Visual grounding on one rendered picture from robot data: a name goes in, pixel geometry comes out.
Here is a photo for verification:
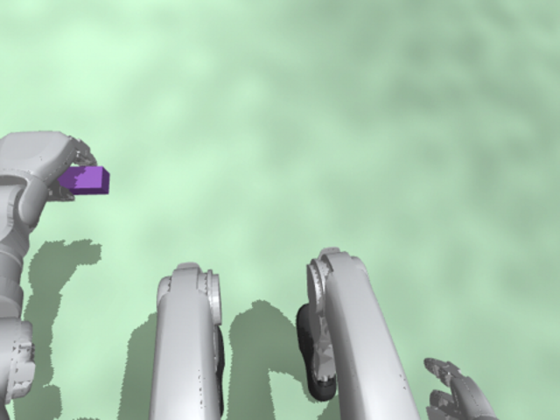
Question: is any left robot hand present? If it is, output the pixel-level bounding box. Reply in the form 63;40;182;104
0;131;97;202

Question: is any right robot foot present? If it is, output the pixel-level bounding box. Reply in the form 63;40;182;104
297;304;337;402

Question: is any left robot arm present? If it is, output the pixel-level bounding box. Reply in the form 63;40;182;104
0;169;49;420

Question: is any right robot hand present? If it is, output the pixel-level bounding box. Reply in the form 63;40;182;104
423;358;497;420

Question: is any small box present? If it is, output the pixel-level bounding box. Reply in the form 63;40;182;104
57;166;110;195

